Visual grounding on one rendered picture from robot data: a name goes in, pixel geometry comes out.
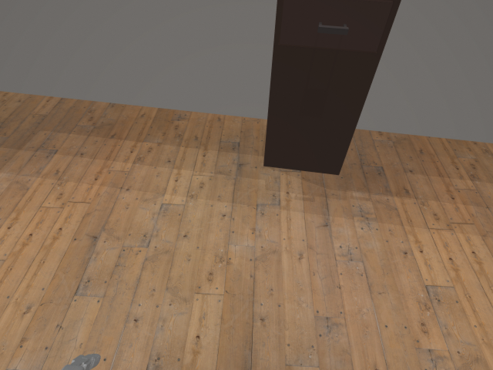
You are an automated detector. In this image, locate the cabinet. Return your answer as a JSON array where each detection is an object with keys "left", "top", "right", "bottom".
[{"left": 263, "top": 0, "right": 401, "bottom": 175}]

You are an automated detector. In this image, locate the robot left hand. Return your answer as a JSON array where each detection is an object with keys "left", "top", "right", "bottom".
[{"left": 62, "top": 354, "right": 101, "bottom": 370}]

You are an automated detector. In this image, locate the drawer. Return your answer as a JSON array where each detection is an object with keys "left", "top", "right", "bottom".
[{"left": 280, "top": 0, "right": 393, "bottom": 52}]

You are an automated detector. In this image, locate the handle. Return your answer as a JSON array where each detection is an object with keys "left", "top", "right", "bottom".
[{"left": 317, "top": 22, "right": 349, "bottom": 35}]

